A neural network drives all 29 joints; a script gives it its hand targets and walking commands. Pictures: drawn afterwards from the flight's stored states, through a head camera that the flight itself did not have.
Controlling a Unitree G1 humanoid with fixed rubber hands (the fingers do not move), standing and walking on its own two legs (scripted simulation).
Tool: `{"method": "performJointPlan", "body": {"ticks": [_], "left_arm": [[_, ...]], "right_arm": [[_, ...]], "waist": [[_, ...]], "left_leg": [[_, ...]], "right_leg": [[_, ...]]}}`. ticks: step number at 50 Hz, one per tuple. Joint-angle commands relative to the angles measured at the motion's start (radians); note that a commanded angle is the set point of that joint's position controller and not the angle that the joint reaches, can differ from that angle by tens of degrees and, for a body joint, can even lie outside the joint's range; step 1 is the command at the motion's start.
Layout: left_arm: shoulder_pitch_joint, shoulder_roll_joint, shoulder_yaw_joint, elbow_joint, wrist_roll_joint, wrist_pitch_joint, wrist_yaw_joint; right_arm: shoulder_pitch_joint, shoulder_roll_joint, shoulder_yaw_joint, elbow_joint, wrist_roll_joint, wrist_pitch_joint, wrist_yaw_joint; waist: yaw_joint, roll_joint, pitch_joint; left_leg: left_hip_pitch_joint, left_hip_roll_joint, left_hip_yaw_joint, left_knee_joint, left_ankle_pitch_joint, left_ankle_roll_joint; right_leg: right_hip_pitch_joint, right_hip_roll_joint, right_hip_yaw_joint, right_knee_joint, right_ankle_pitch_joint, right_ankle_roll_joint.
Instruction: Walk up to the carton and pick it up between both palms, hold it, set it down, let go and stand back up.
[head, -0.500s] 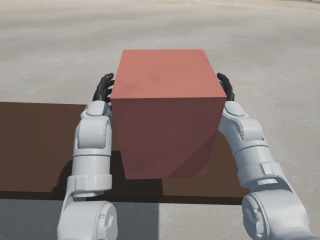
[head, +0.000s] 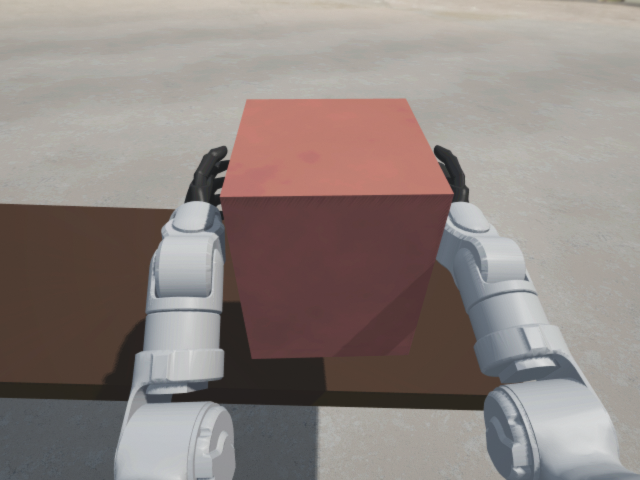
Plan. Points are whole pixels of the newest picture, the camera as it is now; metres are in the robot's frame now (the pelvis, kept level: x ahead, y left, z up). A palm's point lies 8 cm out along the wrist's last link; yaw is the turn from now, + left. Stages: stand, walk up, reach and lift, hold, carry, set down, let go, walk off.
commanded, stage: hold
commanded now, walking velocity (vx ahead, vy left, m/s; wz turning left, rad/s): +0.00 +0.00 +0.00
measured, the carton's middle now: (328, 228) +0.38 +0.01 +0.19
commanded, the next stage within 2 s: set down in 0.48 s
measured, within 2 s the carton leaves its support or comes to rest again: neither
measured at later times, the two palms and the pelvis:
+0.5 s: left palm (203, 210) +0.36 +0.15 +0.23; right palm (449, 209) +0.38 -0.14 +0.23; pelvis +0.00 +0.00 +0.00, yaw +0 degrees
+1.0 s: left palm (210, 200) +0.40 +0.15 +0.22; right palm (440, 218) +0.40 -0.14 +0.20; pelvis +0.01 +0.00 +0.00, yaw +0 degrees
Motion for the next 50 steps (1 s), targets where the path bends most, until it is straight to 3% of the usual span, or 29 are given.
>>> {"method": "performJointPlan", "body": {"ticks": [1,24,25,27,34,39,42,45,50], "left_arm": [[-0.66,-0.627,-0.445,-0.113,-0.148,-0.05,-0.152],[-0.657,-0.627,-0.447,-0.115,-0.147,-0.05,-0.152],[-0.693,-0.632,-0.447,-0.14,-0.171,-0.05,-0.157],[-0.708,-0.624,-0.43,-0.12,-0.161,-0.06,-0.158],[-0.737,-0.589,-0.353,-0.013,-0.12,-0.15,-0.179],[-0.65,-0.527,-0.216,0.174,-0.003,-0.231,-0.216],[-0.587,-0.518,-0.186,0.233,0.036,-0.255,-0.235],[-0.584,-0.521,-0.192,0.236,0.033,-0.28,-0.234],[-0.6,-0.55,-0.266,0.177,-0.023,-0.341,-0.198]], "right_arm": [[-0.769,0.638,0.388,-0.361,0.113,-0.043,0.101],[-0.764,0.638,0.386,-0.363,0.113,-0.042,0.1],[-0.784,0.627,0.383,-0.356,0.137,-0.035,0.098],[-0.797,0.631,0.37,-0.337,0.128,-0.043,0.103],[-0.843,0.614,0.269,-0.239,0.007,-0.167,0.138],[-0.786,0.571,0.124,-0.107,-0.156,-0.309,0.169],[-0.732,0.522,0.074,-0.048,-0.214,-0.364,0.182],[-0.726,0.501,0.07,-0.048,-0.241,-0.419,0.19],[-0.72,0.524,0.13,-0.098,-0.233,-0.492,0.184]], "waist": [[-0.089,0.077,-0.329],[-0.091,0.078,-0.33],[-0.077,0.063,-0.347],[-0.072,0.069,-0.338],[-0.062,0.079,-0.284],[-0.043,0.06,-0.207],[-0.044,0.051,-0.159],[-0.041,0.05,-0.159],[-0.04,0.042,-0.289]], "left_leg": [[0.047,-0.075,-0.061,-0.047,0.158,-0.025],[0.051,-0.074,-0.061,-0.046,0.167,-0.026],[0.065,-0.089,-0.035,-0.012,0.16,-0.01],[0.064,-0.089,-0.036,-0.02,0.138,-0.011],[0.061,-0.078,-0.035,-0.051,0.049,-0.021],[0.049,-0.065,0.0,-0.091,-0.054,-0.017],[0.039,-0.061,0.012,-0.119,-0.059,-0.011],[0.054,-0.059,0.019,-0.118,0.0,-0.015],[0.164,-0.059,0.016,-0.042,0.244,-0.04]], "right_leg": [[0.275,0.056,-0.06,-0.024,0.138,0.023],[0.278,0.056,-0.061,-0.023,0.146,0.023],[0.296,0.066,-0.072,-0.008,0.133,0.025],[0.281,0.063,-0.072,-0.012,0.107,0.024],[0.229,0.046,-0.091,-0.049,0.004,0.017],[0.238,0.024,-0.121,-0.068,-0.11,0.016],[0.263,0.021,-0.137,-0.066,-0.11,0.016],[0.267,0.025,-0.154,-0.059,-0.081,0.014],[0.282,0.038,-0.167,-0.044,0.071,0.012]]}}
